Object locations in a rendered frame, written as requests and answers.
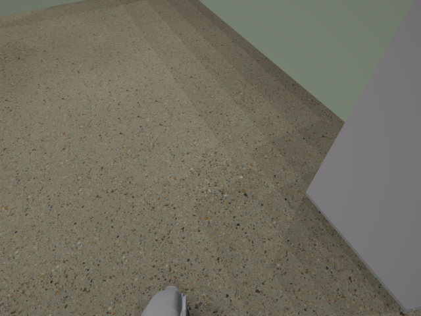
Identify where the fridge door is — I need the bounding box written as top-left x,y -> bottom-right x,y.
306,0 -> 421,309

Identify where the robot left thigh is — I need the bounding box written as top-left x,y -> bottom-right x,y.
141,290 -> 187,316

